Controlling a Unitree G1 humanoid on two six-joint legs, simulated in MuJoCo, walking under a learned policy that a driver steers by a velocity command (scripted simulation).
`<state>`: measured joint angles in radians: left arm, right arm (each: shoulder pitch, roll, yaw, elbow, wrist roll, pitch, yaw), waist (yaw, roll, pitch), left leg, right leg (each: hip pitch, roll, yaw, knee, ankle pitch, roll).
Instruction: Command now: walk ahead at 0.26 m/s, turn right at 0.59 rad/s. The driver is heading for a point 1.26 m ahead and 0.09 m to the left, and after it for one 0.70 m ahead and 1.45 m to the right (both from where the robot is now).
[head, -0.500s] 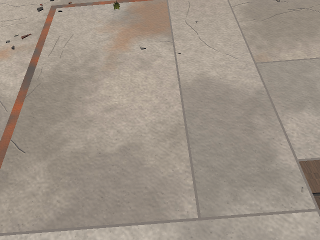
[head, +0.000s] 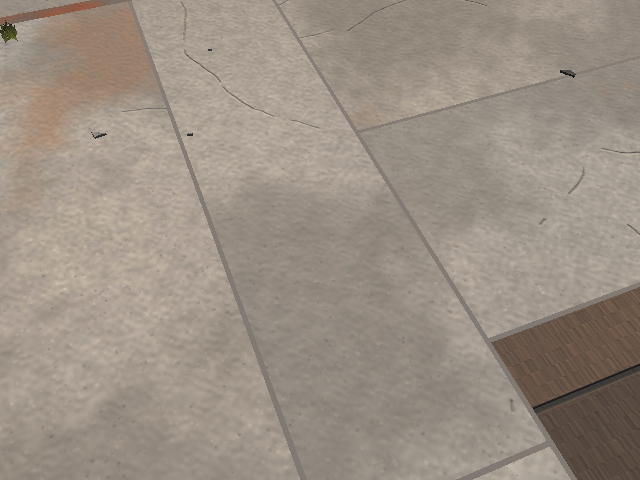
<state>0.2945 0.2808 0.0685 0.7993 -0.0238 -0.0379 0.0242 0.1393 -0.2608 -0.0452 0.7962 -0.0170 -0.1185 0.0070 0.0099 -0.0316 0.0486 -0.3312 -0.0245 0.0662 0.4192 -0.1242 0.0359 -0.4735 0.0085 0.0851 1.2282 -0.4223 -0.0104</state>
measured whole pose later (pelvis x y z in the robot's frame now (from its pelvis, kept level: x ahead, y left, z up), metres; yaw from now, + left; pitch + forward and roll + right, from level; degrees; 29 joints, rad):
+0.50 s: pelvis +0.12 -0.04 +0.00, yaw -9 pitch +2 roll +1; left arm 0.13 0.22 0.03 0.65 0.02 -0.01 -0.01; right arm 0.13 -0.29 -0.04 0.86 0.00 0.01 -0.02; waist -0.01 0.03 0.03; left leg -0.45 0.06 0.00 0.94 -0.48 -0.06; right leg -0.39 0.03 -0.01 0.48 -0.14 -0.05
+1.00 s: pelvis +0.15 -0.02 +0.00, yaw -9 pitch -1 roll +0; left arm 0.22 0.21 0.06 0.87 0.01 0.00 0.03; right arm 0.21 -0.21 -0.01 0.97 -0.01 -0.02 -0.02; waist 0.00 0.00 0.03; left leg -0.19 0.01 0.02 0.54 -0.34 0.00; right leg -0.29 0.01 0.01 0.53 -0.22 0.00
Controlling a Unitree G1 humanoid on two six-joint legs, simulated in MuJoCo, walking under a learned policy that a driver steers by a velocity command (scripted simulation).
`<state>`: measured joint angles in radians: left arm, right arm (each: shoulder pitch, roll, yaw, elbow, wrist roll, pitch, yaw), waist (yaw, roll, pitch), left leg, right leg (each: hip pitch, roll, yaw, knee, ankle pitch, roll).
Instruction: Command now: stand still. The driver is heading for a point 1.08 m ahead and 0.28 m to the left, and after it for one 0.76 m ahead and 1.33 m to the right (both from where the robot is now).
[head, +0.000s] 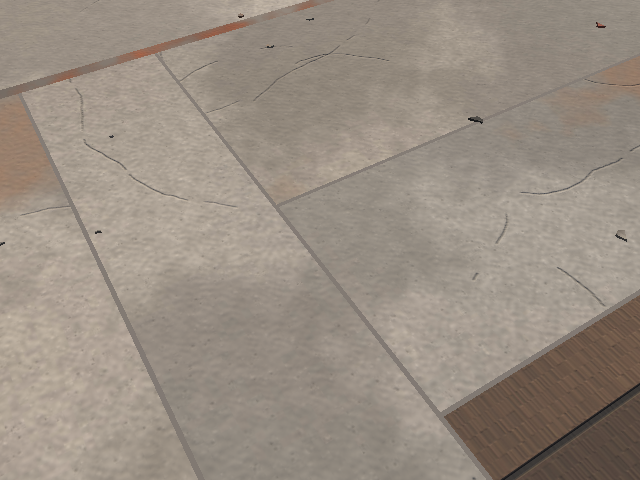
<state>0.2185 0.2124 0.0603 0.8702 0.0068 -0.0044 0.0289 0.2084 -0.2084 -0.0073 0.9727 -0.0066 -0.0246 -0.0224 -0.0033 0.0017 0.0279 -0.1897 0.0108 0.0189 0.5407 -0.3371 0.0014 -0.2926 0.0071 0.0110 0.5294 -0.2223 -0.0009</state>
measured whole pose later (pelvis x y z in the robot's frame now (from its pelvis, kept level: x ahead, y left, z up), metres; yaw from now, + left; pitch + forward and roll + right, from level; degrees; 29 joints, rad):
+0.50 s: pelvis +0.13 -0.04 +0.01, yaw +1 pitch +1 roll +0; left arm 0.42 0.18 0.04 1.01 0.00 -0.09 -0.01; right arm 0.15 -0.27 -0.07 0.94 0.03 -0.08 0.02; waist 0.04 0.04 0.00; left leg -0.61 0.10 0.00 1.02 -0.16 0.05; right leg -0.01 0.05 -0.05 0.24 -0.24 -0.06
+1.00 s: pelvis +0.41 +0.05 +0.01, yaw +16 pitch +1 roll +1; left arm 0.13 0.28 0.05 0.81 0.01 -0.12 0.02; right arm 0.28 -0.25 -0.07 0.85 0.01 -0.07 0.03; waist -0.03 -0.03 0.03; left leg -0.23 -0.14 -0.04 0.35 -0.13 0.12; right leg -0.63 -0.12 0.09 1.05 -0.24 0.01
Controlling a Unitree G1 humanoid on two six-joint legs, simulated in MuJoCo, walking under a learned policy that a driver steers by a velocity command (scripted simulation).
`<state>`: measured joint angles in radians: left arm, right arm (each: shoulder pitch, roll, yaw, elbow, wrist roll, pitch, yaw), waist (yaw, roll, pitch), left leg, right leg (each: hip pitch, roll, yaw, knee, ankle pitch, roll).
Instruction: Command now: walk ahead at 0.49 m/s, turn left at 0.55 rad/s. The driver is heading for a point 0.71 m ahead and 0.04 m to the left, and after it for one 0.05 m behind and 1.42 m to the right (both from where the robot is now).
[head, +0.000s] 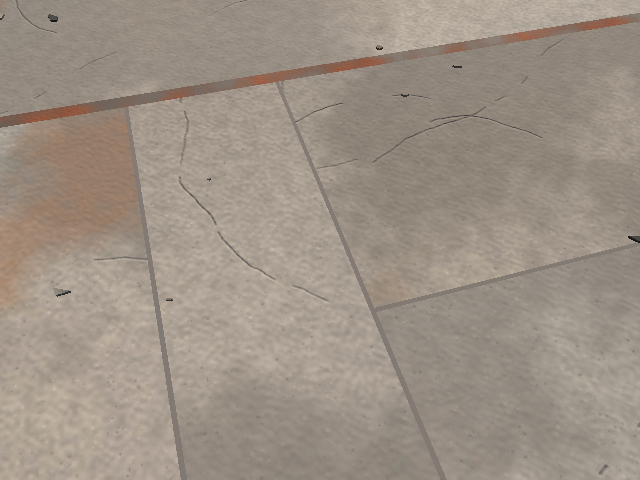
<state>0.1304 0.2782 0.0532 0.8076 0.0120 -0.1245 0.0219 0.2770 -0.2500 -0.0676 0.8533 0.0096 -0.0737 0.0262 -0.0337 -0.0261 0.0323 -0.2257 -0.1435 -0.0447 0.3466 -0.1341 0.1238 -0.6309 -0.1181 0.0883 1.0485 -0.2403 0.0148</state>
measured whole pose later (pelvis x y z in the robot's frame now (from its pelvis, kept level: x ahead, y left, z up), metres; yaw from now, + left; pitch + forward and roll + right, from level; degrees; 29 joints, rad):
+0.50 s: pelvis +0.29 -0.04 +0.00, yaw +16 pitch +2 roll -2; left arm 0.29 0.26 0.06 0.83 0.00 -0.11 -0.01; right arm 0.22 -0.30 -0.07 0.72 0.02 -0.04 0.00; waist 0.04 0.05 0.01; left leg -0.62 0.06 -0.07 1.06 -0.28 0.02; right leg -0.18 0.03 -0.06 0.33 -0.18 -0.03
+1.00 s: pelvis +0.52 +0.10 +0.00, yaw +14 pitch +1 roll +1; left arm 0.20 0.31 0.06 0.82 -0.02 -0.05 0.00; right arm 0.29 -0.25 -0.06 0.78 -0.02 -0.09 0.01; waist -0.02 -0.05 0.02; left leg -0.16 -0.03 0.12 0.31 -0.18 0.06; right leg -0.65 -0.08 0.06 1.03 -0.21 0.02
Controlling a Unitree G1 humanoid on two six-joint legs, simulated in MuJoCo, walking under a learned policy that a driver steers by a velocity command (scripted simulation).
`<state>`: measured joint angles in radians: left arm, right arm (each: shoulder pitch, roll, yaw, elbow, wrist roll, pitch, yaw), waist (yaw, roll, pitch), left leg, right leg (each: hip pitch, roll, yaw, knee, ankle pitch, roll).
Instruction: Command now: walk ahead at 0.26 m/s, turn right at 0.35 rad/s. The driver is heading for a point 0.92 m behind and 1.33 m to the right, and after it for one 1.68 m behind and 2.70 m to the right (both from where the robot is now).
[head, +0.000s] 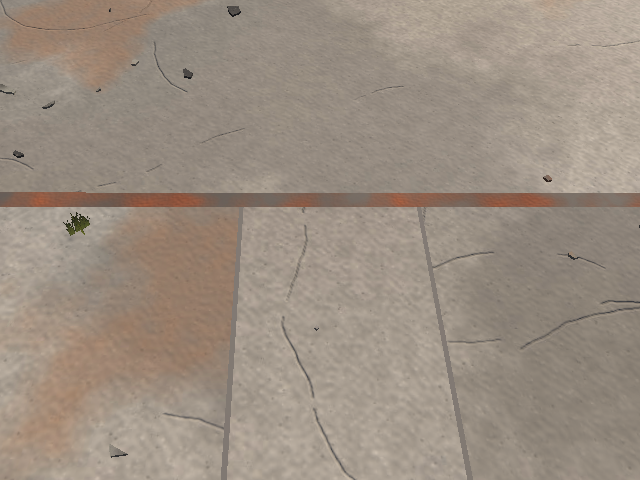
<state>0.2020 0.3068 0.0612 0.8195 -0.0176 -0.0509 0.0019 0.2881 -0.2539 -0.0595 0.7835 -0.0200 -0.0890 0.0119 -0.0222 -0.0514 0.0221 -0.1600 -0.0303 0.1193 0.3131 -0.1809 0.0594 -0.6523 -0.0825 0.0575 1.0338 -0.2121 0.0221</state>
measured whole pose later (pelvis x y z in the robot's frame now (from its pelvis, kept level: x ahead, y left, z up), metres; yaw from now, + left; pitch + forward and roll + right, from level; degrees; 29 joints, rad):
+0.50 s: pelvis +0.13 -0.03 -0.01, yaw -16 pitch +4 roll +1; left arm 0.18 0.30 0.08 0.64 0.00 0.02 0.02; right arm 0.09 -0.29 -0.06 0.72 -0.01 0.00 -0.04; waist 0.02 0.01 0.05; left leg -0.56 0.01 -0.10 0.93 -0.38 -0.07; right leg -0.43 0.09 0.10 0.46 -0.09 -0.07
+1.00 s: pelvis +0.16 +0.01 +0.00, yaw -35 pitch +2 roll -1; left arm 0.18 0.30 0.09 0.60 -0.02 0.07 0.00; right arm 0.17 -0.26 -0.06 0.70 -0.01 0.02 -0.04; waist -0.02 -0.02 0.04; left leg -0.25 0.07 0.10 0.46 -0.24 0.00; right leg -0.46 -0.03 0.01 0.89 -0.39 0.09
